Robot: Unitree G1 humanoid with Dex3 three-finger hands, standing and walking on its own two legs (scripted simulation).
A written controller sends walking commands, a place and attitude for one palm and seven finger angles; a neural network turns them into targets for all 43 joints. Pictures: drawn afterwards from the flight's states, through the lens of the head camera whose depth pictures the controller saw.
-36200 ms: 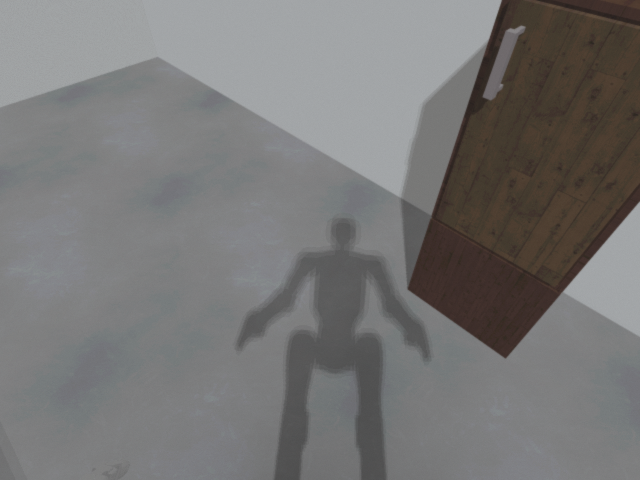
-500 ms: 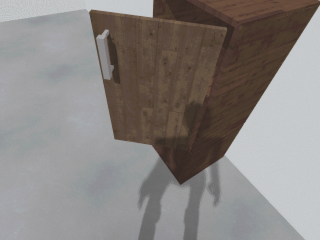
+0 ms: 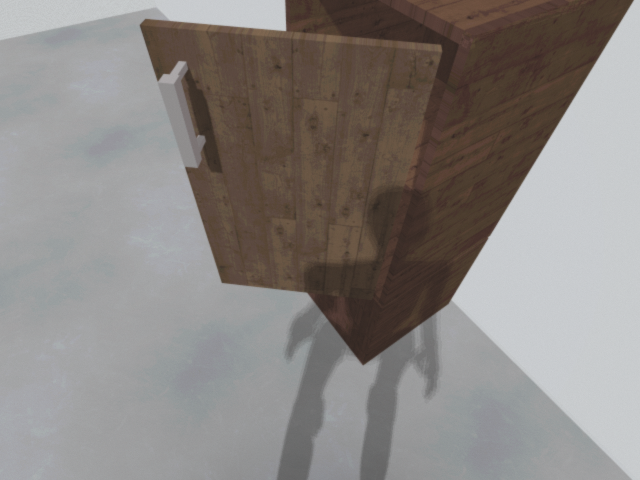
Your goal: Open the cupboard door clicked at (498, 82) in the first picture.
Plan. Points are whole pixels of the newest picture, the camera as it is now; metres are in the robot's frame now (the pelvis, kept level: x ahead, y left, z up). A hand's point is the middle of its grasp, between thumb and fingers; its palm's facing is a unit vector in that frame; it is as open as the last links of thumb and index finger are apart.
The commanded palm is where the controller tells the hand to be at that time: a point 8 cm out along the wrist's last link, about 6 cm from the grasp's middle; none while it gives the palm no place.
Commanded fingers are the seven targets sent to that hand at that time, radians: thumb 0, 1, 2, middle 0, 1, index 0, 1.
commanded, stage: come to a stop and stand still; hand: left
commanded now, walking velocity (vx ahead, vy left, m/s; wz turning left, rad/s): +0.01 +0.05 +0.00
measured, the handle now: (186, 116) +0.54 +0.21 +0.15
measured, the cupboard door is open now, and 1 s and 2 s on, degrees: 49 49 49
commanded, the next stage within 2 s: look again from close up in 0.42 s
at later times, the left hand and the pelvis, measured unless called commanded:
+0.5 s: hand out of the picture +0.00 +0.21 -0.15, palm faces -0.02 -0.96 -0.28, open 7.4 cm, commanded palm none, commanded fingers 0.00 0.90 0.90 -0.20 -0.30 -0.20 -0.30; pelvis -0.01 +0.02 +0.01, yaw -2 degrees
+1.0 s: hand out of the picture +0.04 +0.16 -0.15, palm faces -0.01 -0.97 -0.25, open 7.3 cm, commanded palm none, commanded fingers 0.00 0.90 0.90 -0.20 -0.30 -0.20 -0.30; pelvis +0.01 -0.02 +0.01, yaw -1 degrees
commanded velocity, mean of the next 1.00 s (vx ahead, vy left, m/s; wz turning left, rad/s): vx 0.00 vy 0.00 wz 0.00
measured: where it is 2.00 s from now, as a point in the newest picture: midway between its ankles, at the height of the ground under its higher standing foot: outside the picture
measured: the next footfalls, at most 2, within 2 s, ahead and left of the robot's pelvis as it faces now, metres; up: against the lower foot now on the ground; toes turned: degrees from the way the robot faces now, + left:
none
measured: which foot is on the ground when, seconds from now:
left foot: down 0.00-1.00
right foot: down 0.00-1.00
